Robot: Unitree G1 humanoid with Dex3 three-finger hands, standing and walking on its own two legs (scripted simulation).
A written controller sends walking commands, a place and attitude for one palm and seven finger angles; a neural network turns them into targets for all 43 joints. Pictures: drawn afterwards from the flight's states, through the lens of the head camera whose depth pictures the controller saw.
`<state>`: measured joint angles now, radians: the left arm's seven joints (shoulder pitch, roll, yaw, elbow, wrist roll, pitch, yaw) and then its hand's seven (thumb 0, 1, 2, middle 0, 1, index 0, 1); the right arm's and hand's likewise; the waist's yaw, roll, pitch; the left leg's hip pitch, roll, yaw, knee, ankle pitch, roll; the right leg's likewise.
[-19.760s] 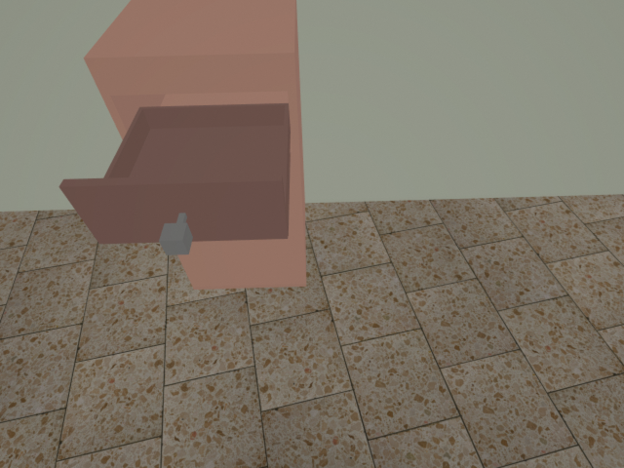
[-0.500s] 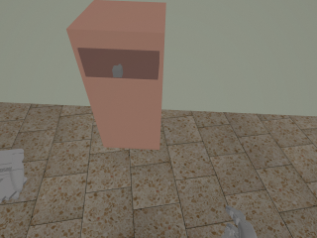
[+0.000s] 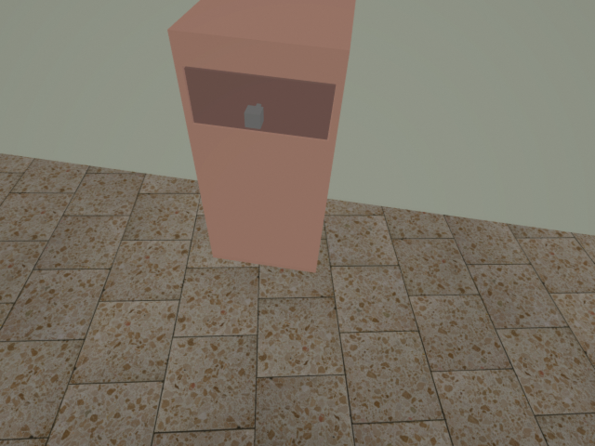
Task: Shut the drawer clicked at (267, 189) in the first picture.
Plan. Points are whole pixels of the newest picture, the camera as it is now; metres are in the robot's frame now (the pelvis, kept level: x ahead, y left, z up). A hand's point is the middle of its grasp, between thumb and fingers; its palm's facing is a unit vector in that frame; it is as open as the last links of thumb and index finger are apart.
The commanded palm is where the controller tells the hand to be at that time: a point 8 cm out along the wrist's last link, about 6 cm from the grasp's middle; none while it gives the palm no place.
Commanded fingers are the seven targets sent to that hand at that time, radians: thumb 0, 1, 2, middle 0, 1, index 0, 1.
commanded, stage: let the arm hang, fingers relaxed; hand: left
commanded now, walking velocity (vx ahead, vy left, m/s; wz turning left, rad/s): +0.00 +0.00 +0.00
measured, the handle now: (255, 113) +0.90 +0.14 -0.03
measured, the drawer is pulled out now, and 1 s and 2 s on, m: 0.00 0.00 0.00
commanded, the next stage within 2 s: look to check the result in 0.78 s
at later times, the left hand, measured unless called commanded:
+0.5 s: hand out of the picture -0.01 +0.20 -0.16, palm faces +0.02 -0.98 -0.22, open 7.1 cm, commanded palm none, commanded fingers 0.00 0.90 0.90 -0.20 -0.30 -0.20 -0.30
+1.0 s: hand out of the picture +0.04 +0.19 -0.16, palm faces +0.00 -0.98 -0.22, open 7.4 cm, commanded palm none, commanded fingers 0.00 0.90 0.90 -0.20 -0.30 -0.20 -0.30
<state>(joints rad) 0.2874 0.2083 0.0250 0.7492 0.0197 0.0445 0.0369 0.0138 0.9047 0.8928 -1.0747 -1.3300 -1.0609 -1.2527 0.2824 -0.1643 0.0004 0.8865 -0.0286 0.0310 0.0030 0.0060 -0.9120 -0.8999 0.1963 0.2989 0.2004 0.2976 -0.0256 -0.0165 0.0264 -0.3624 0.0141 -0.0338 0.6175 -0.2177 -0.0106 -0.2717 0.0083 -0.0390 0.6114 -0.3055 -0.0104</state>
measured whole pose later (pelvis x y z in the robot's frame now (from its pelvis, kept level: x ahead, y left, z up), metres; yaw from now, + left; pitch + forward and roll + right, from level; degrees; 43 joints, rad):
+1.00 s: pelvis +0.02 +0.00 +0.02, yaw -1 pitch -1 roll +0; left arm 0.23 0.17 0.02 1.13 0.01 0.00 0.03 0.00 0.91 0.89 -0.20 -0.30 -0.20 -0.30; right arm 0.26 -0.15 -0.02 1.13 -0.02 0.01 -0.02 0.00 -0.90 -0.90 0.19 0.30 0.20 0.30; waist -0.01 0.02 0.06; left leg -0.24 0.01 0.00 0.43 -0.16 0.00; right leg -0.16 0.00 -0.01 0.42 -0.24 0.00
